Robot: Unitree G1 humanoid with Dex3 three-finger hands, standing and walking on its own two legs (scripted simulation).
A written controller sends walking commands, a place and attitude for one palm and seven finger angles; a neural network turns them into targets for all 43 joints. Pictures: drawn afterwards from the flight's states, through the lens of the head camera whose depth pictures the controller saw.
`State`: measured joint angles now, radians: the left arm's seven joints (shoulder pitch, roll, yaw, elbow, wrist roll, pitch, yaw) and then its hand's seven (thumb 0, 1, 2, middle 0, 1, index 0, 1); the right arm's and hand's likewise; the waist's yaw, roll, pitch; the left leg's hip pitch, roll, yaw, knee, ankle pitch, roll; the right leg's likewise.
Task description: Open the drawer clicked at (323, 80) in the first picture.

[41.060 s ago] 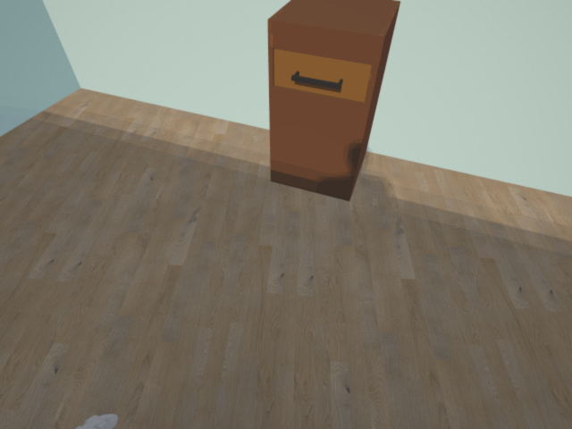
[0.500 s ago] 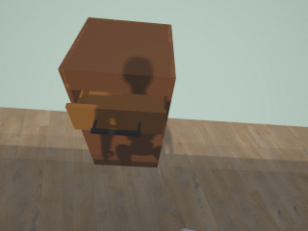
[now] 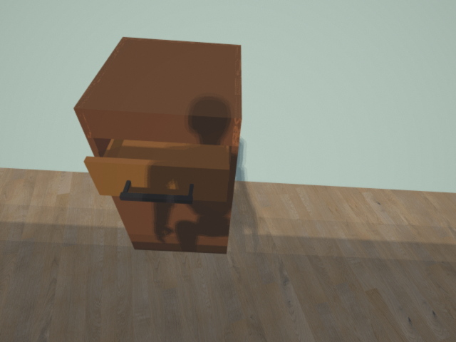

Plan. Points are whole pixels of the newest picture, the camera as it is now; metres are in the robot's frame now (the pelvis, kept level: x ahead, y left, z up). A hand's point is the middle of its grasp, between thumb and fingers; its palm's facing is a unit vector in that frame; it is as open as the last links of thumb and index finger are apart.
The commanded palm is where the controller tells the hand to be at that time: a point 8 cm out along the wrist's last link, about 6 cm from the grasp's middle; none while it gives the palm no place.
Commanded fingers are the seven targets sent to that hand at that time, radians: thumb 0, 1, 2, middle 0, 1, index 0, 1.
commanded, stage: come to a stop and stand still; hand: left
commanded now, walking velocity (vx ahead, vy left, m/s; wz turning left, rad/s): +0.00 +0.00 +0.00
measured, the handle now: (158, 192) +0.51 +0.22 -0.15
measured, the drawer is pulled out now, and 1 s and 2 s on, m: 0.09 0.09 0.09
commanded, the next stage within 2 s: look again from close up in 0.88 s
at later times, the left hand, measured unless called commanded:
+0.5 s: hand out of the picture -0.01 +0.19 -0.17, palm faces +0.03 -0.98 -0.20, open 7.4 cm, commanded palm none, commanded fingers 0.00 0.90 0.90 -0.20 -0.30 -0.20 -0.30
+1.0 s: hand out of the picture +0.02 +0.17 -0.17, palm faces +0.02 -0.98 -0.18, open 7.3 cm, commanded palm none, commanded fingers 0.00 0.90 0.90 -0.20 -0.30 -0.20 -0.30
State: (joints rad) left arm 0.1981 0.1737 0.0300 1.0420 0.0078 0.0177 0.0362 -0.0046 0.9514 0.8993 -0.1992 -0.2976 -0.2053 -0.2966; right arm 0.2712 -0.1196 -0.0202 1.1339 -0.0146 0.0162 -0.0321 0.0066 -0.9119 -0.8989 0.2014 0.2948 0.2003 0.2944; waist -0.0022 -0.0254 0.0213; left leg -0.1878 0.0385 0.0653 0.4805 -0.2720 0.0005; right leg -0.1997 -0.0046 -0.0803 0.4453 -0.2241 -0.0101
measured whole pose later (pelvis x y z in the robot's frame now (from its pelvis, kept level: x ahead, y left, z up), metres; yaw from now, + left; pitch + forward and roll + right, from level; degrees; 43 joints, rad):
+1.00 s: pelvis +0.03 +0.01 +0.00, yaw +0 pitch +0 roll +0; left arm 0.29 0.14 -0.01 1.13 0.01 -0.01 0.03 0.01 0.92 0.90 -0.20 -0.30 -0.20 -0.30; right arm 0.28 -0.14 0.02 1.15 -0.01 -0.03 -0.04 0.01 -0.92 -0.90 0.20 0.29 0.20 0.29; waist 0.01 0.00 0.04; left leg -0.13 0.01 0.08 0.42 -0.29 0.01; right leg -0.18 -0.03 -0.06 0.45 -0.27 0.00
